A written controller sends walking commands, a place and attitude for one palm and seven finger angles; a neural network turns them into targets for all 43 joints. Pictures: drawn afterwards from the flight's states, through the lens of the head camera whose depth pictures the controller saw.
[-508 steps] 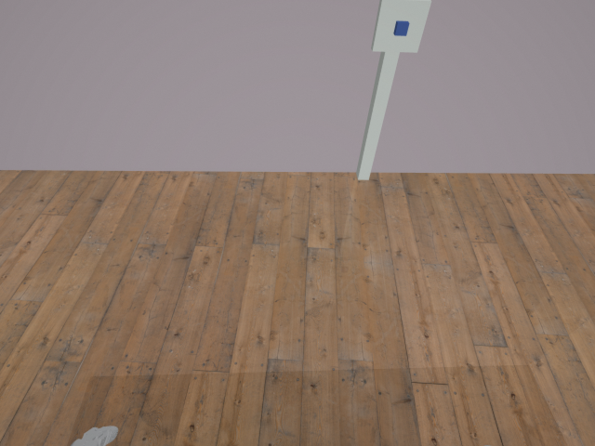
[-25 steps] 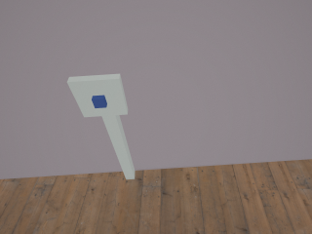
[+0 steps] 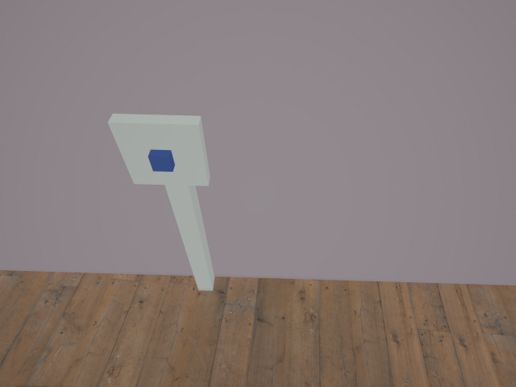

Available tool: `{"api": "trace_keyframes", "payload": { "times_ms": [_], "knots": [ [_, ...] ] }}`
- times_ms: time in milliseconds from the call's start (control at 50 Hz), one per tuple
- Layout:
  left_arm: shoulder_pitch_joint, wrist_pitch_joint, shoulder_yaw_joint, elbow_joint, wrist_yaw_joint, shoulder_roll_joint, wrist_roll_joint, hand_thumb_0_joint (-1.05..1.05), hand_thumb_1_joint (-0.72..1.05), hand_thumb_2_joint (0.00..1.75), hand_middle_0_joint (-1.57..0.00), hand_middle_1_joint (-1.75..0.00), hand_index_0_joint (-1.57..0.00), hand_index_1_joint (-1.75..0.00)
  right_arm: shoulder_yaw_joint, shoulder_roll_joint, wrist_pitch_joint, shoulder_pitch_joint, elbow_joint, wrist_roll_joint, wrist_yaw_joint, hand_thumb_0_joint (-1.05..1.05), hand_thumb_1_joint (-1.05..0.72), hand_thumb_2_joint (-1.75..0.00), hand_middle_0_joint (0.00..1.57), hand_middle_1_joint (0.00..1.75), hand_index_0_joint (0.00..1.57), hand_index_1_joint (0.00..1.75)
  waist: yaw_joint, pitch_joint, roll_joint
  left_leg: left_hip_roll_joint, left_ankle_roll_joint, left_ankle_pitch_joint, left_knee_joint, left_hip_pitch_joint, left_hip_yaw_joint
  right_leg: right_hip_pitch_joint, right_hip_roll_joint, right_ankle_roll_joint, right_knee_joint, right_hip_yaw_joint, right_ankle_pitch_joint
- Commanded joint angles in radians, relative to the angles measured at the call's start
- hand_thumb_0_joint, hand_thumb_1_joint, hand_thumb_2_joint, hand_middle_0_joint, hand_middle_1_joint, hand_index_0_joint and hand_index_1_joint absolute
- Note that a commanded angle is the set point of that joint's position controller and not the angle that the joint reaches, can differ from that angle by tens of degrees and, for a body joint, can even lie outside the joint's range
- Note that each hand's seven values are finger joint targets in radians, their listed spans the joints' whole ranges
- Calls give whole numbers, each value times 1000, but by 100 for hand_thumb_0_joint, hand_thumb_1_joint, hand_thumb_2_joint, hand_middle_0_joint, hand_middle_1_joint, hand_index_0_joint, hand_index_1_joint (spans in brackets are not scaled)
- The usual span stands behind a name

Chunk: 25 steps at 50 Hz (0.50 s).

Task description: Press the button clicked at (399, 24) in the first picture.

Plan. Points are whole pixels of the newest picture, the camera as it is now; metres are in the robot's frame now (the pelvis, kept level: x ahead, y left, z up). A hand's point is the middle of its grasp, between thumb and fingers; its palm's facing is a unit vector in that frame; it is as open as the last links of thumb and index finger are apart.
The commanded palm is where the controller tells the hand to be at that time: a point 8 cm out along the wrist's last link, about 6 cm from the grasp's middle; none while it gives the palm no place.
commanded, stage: shuffle to correct the standing spot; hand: left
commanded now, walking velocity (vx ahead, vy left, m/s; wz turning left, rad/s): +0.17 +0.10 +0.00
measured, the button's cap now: (162, 159) +0.54 +0.25 +0.01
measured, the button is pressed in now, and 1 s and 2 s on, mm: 0 0 0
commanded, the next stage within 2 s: come to a stop and stand still in 0.10 s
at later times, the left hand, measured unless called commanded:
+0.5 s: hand (164, 378) +0.16 +0.18 -0.16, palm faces +0.02 -0.97 -0.24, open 7.3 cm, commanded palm none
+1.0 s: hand out of the picture +0.05 +0.21 -0.17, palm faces +0.10 -0.97 -0.20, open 7.3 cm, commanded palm none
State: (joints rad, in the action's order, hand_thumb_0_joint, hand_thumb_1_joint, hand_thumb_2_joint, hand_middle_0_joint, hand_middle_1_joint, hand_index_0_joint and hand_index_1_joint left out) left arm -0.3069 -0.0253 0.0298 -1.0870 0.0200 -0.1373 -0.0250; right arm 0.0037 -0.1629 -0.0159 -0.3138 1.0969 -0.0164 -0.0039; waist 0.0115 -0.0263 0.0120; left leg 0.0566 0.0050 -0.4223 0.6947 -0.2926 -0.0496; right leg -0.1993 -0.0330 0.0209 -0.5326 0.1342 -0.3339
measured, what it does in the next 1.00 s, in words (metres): steps on the spot: right foot, then left foot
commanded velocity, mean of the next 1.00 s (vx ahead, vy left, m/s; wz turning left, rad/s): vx -0.03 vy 0.03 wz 0.00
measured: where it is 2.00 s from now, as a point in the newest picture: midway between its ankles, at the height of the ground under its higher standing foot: outside the picture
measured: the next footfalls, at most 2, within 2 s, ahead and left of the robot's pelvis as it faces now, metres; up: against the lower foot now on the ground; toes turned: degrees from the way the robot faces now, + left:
right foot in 0.44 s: +0.16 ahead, -0.09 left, +0.00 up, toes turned -3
left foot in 0.82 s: +0.08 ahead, +0.14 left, +0.00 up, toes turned +3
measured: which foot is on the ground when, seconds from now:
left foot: down 0.00-0.48, up 0.50-0.80, down 0.82-1.00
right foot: down 0.00-0.10, up 0.12-0.42, down 0.44-0.86, up 0.88-1.00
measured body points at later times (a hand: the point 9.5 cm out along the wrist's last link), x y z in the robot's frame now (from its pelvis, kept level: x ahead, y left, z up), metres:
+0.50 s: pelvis +0.08 +0.00 +0.00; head +0.12 -0.02 +0.44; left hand +0.16 +0.23 -0.14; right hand +0.06 -0.19 -0.18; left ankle +0.02 +0.11 -0.73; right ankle +0.12 -0.09 -0.73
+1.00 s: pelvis +0.04 +0.02 +0.00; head +0.05 +0.03 +0.45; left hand +0.05 +0.26 -0.15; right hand +0.08 -0.20 -0.15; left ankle +0.04 +0.13 -0.73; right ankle +0.05 -0.09 -0.71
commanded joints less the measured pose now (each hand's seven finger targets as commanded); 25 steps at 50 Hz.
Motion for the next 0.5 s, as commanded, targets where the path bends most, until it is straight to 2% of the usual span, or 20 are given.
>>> {"api": "trace_keyframes", "payload": {
  "times_ms": [0,20,40,60,80,100,120,140,160,220,260,320,360,380,400,420,440,460,480],
  "knots": [
    [-81,-11,45,35,8,-182,-8,0,90,90,-20,-30,-20,-30,14,-29,38,-1,-84,1,5,0,-90,-90,20,30,20,30,11,-71,-135,-11,15,14,-68,-75,-35,1,-275,144,209,-234,112],
    [-51,-9,45,44,9,-171,-6,0,90,90,-20,-30,-20,-30,12,-16,45,-61,-61,1,4,0,-90,-90,20,30,20,30,-17,-49,-114,-29,17,89,-177,46,-59,-50,-233,119,148,-171,102],
    [-29,-2,39,52,7,-151,-2,0,90,90,-20,-30,-20,-30,12,-28,51,-131,-35,-1,1,0,-90,-90,20,30,20,30,-42,-32,-57,-34,20,149,-257,156,-50,-113,-172,83,51,-104,38],
    [-11,5,29,73,3,-106,2,0,90,90,-20,-30,-20,-30,26,-96,58,-200,-21,-11,-6,0,-90,-90,20,30,20,30,-66,-21,145,92,74,198,-341,230,135,-230,-69,34,-145,-12,-71],
    [14,6,19,105,0,-60,3,0,90,90,-20,-30,-20,-30,42,-161,55,-263,-19,-18,-16,0,-90,-90,20,30,20,30,-84,-15,334,270,184,283,-437,302,379,-402,27,1,-385,38,-302],
    [59,6,20,116,4,-83,-7,0,90,90,-20,-30,-20,-30,40,-155,47,-271,-15,-16,-20,0,-90,-90,20,30,20,30,-96,-30,242,298,241,292,-440,285,406,-444,5,29,-528,-44,-320],
    [73,3,21,111,2,-85,-10,0,90,90,-20,-30,-20,-30,32,-129,53,-231,-28,-13,-24,0,-90,-90,20,30,20,30,-74,-39,260,282,248,318,-437,251,376,-468,-33,34,-590,-77,-271],
    [86,0,24,103,-6,-88,-8,0,90,90,-20,-30,-20,-30,25,-94,61,-187,-39,-12,-27,0,-90,-90,20,30,20,30,-62,-58,178,268,252,381,-424,226,349,-479,-50,32,-626,-89,-210],
    [77,-2,22,97,-12,-76,-5,0,90,90,-20,-30,-20,-30,20,-85,69,-150,-52,-12,-28,0,-90,-90,20,30,20,30,-41,-51,122,252,244,462,-422,214,296,-461,-60,23,-629,-93,-151],
    [55,6,8,77,-14,-38,-2,0,90,90,-20,-30,-20,-30,14,-76,87,-131,-56,-11,-38,0,-90,-90,20,30,20,30,-13,-23,46,198,218,795,-402,217,157,-391,-53,-5,-547,-76,-63],
    [47,16,2,73,-5,-25,4,0,90,90,-20,-30,-20,-30,8,-79,87,-117,-53,-9,-44,0,-90,-90,20,30,20,30,-1,-5,73,176,186,976,-373,200,86,-300,-40,-18,-422,-74,-22],
    [58,19,1,79,9,-35,10,0,90,90,-20,-30,-20,-30,15,-88,73,-89,-47,-8,-46,0,-90,-90,20,30,20,30,-2,7,100,179,159,1034,-332,202,72,-201,-23,-19,-225,-68,26],
    [55,18,6,88,12,-56,9,0,90,90,-20,-30,-20,-30,28,-99,61,-79,-51,-7,-45,0,-90,-90,20,30,20,30,1,19,99,173,138,986,-289,216,74,-143,-17,-16,-96,-63,84],
    [32,14,10,83,14,-72,7,0,90,90,-20,-30,-20,-30,34,-102,55,-77,-50,-3,-45,0,-90,-90,20,30,20,30,14,28,76,159,115,920,-252,214,67,-93,-21,-17,-9,-67,159],
    [-5,7,14,75,16,-94,4,0,90,90,-20,-30,-20,-30,38,-96,51,-75,-54,2,-42,0,-90,-90,20,30,20,30,29,45,30,130,83,811,-201,191,57,-22,-35,-16,70,-80,309],
    [-31,-1,23,72,23,-144,1,0,90,90,-20,-30,-20,-30,42,-74,47,-90,-59,7,-39,0,-90,-90,20,30,20,30,24,84,-53,73,45,610,-136,91,42,100,-112,14,36,-196,648],
    [-50,-7,30,68,27,-188,0,0,90,90,-20,-30,-20,-30,45,-56,40,-125,-61,12,-37,0,-90,-90,20,30,20,30,13,126,-151,-13,11,263,-45,-18,4,198,-266,101,-12,-333,999],
    [-68,-5,32,62,26,-218,3,0,90,90,-20,-30,-20,-30,49,-32,30,-131,-63,16,-36,0,-90,-90,20,30,20,30,15,136,-186,-70,-11,-128,68,-61,-7,211,-380,193,23,-355,1182],
    [-70,-6,30,66,30,-211,2,0,90,90,-20,-30,-20,-30,45,-21,16,-79,-71,18,-38,0,-90,-90,20,30,20,30,36,152,-258,-56,-14,-242,198,-76,33,190,-390,242,59,-393,1156]
  ]
}}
